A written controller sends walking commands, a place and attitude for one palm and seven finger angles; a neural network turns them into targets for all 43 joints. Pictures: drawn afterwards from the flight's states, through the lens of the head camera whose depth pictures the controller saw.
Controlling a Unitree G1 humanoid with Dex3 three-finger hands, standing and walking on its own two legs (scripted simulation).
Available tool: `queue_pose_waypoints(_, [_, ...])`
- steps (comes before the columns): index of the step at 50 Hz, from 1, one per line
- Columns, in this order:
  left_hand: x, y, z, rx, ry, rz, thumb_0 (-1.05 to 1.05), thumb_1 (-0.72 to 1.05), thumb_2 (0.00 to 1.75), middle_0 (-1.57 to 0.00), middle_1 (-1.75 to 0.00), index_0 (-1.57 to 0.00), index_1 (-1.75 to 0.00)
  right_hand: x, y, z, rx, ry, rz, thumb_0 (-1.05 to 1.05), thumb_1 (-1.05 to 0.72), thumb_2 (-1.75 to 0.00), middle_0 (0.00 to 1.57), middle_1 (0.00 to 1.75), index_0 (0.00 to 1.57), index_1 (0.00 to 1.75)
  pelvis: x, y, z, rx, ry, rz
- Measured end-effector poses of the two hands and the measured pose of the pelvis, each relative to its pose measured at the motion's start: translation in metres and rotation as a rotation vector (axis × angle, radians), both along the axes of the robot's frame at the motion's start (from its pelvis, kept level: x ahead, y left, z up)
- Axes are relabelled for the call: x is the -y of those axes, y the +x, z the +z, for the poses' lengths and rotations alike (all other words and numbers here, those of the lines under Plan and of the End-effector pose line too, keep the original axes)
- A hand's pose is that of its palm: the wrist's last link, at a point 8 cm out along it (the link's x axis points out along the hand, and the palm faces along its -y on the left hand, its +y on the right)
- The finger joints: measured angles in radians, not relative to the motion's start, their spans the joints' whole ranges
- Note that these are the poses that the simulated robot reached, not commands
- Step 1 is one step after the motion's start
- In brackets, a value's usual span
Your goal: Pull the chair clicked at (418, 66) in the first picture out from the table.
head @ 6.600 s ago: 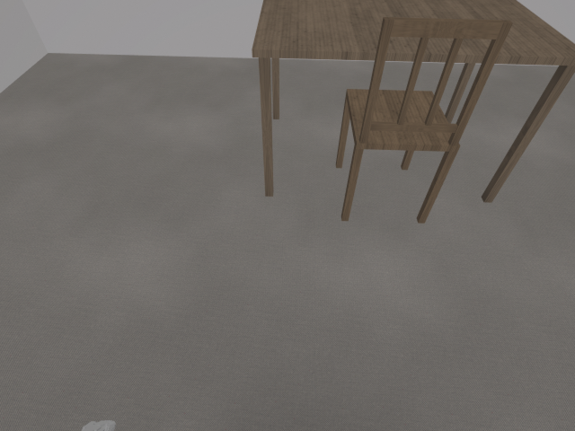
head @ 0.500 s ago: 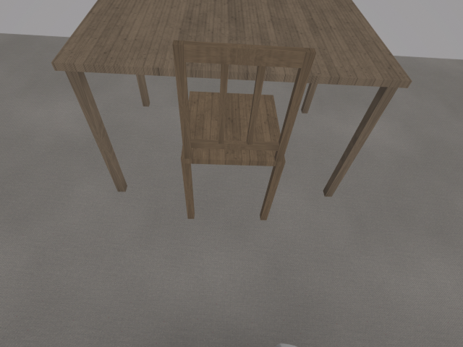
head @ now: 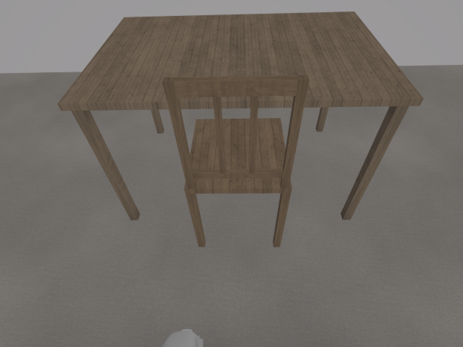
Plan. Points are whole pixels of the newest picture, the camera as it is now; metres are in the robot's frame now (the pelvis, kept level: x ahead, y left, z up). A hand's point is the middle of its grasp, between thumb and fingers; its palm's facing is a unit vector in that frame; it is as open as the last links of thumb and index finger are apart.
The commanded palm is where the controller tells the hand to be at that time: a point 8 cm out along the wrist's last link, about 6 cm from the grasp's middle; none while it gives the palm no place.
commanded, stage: take the last steps up to it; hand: left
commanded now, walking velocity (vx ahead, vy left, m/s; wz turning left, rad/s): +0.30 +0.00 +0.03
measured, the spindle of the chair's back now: (220, 137) +0.71 +0.08 -0.09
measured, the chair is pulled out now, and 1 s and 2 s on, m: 0.00 0.00 0.00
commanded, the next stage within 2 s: come to a stop and stand still in 0.52 s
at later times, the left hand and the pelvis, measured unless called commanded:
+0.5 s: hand (142, 301) +0.25 +0.22 -0.17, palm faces +0.04 -0.98 -0.20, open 7.4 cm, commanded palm none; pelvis +0.18 +0.04 -0.01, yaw -1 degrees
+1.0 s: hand (153, 269) +0.33 +0.23 -0.20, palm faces +0.04 -0.98 -0.22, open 7.3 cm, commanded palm none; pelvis +0.28 +0.04 -0.02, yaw -1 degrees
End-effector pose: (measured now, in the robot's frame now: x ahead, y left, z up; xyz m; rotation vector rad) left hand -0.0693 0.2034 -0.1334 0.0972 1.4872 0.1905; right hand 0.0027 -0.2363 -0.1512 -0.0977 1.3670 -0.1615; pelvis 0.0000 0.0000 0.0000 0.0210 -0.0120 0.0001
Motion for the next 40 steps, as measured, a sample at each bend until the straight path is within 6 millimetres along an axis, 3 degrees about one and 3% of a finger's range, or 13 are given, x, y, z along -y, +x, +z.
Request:
queue_pose_waypoints(7, [-0.001, 0.004, -0.008, -0.125, -0.05, 0.07, 0.01, 0.9, 0.9, -0.2, -0.29, -0.2, -0.3, -0.031, 0.1, -0.002, 0.07, 0.007, 0.082, 0.01, -0.91, -0.9, 0.19, 0.3, 0.19, 0.3, -0.019, 0.049, -0.009, -0.018, -0.018, 0.011])
queue_pose_waypoints(12, [-0.025, 0.038, -0.032, -0.18, -0.074, 0.072, 0.01, 0.9, 0.9, -0.2, -0.3, -0.2, -0.3, -0.059, 0.173, -0.01, 0.194, -0.02, 0.106, 0.01, -0.91, -0.9, 0.19, 0.3, 0.2, 0.3, -0.041, 0.09, -0.029, -0.017, -0.023, -0.005])
queue_pose_waypoints(15, [-0.045, 0.089, -0.035, -0.123, -0.051, 0.032, 0.01, 0.9, 0.9, -0.2, -0.29, -0.2, -0.3, -0.066, 0.188, -0.002, 0.217, -0.028, 0.062, 0.0, -0.91, -0.9, 0.2, 0.3, 0.2, 0.3, -0.045, 0.11, -0.023, -0.007, -0.006, -0.02])
queue_pose_waypoints(21, [-0.072, 0.227, -0.021, 0.137, 0.01, -0.038, 0.01, 0.91, 0.9, -0.2, -0.29, -0.19, -0.3, -0.051, 0.199, 0.011, 0.174, -0.067, 0.026, -0.02, -0.94, -0.9, 0.2, 0.3, 0.2, 0.3, -0.045, 0.151, -0.009, -0.015, 0.002, -0.021])
queue_pose_waypoints(25, [-0.069, 0.307, -0.009, 0.272, 0.034, -0.084, 0.01, 0.91, 0.9, -0.19, -0.29, -0.19, -0.3, -0.043, 0.2, 0.005, 0.096, -0.047, 0.012, -0.01, -0.93, -0.9, 0.2, 0.3, 0.2, 0.3, -0.037, 0.179, -0.007, -0.016, 0.008, -0.017])
queue_pose_waypoints(29, [-0.055, 0.369, -0.006, 0.342, 0.053, -0.136, 0.0, 0.91, 0.9, -0.19, -0.29, -0.19, -0.3, -0.032, 0.203, -0.01, 0.023, -0.015, -0.02, 0.0, -0.92, -0.9, 0.2, 0.3, 0.2, 0.3, -0.021, 0.211, -0.015, -0.008, 0.012, -0.018])
queue_pose_waypoints(33, [-0.037, 0.397, -0.011, 0.357, 0.058, -0.146, 0.0, 0.91, 0.9, -0.19, -0.29, -0.19, -0.3, -0.019, 0.217, -0.024, -0.04, 0.0, -0.03, 0.0, -0.91, -0.9, 0.2, 0.3, 0.2, 0.3, -0.008, 0.238, -0.024, -0.004, -0.009, -0.015])
queue_pose_waypoints(36, [-0.026, 0.398, -0.01, 0.299, 0.043, -0.136, 0.0, 0.91, 0.9, -0.2, -0.29, -0.2, -0.3, -0.015, 0.238, -0.017, -0.044, -0.01, -0.028, 0.01, -0.91, -0.9, 0.2, 0.3, 0.2, 0.3, -0.006, 0.253, -0.016, -0.008, -0.015, -0.017])
queue_pose_waypoints(40, [-0.031, 0.399, -0.008, 0.234, 0.064, -0.113, -0.01, 0.94, 0.9, -0.2, -0.29, -0.2, -0.3, -0.017, 0.27, -0.01, -0.023, -0.015, -0.022, 0.01, -0.91, -0.9, 0.19, 0.3, 0.2, 0.3, -0.007, 0.268, -0.01, -0.019, -0.012, -0.016])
